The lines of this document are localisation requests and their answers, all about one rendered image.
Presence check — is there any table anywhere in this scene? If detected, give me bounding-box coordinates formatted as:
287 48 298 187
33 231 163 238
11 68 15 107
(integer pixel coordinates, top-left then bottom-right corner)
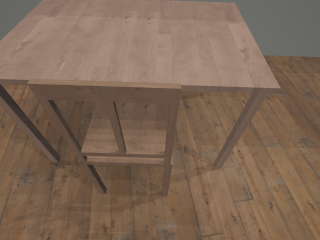
0 0 281 168

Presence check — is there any chair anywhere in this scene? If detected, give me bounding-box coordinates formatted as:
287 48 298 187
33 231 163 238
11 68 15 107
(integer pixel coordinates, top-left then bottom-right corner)
27 78 182 196

